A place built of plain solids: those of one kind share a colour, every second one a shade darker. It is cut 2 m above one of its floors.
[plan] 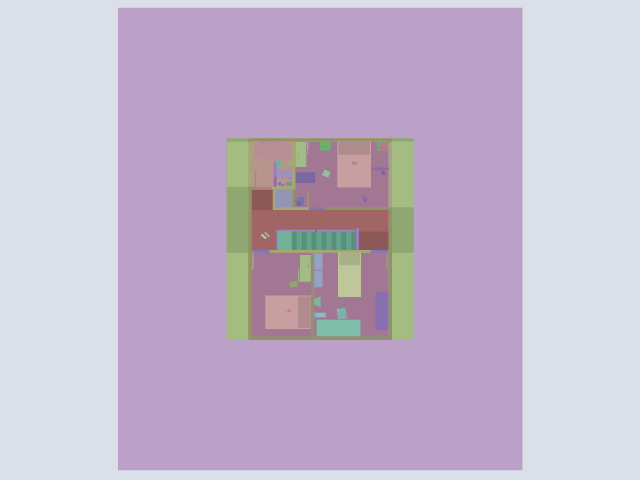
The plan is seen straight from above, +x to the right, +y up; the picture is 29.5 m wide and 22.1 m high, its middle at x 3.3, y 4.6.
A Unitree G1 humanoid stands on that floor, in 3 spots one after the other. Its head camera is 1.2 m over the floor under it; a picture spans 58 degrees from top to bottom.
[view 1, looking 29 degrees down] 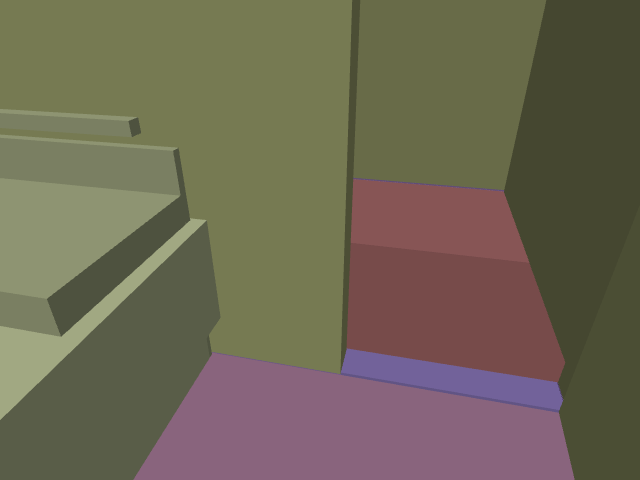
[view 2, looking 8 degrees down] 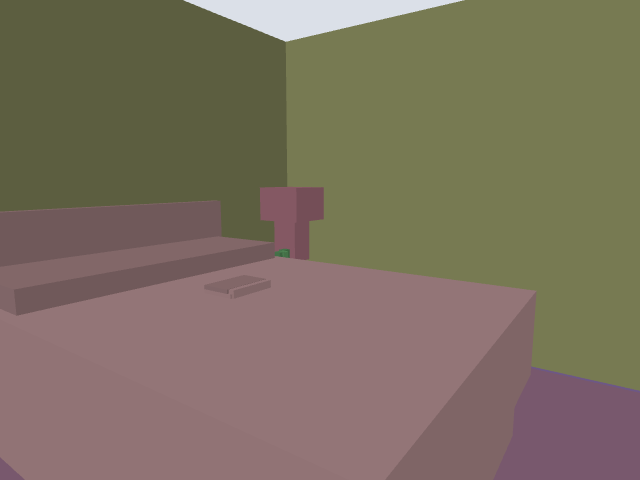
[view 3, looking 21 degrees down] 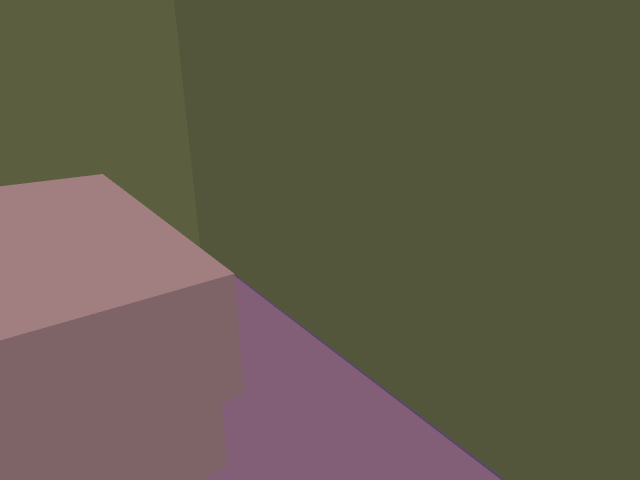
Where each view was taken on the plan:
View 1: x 5.83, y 2.88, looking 103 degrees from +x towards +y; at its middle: wall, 1.33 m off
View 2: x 3.52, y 6.72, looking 35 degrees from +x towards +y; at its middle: wall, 3.62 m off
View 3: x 1.23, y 3.02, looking -127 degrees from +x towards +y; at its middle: wall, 1.90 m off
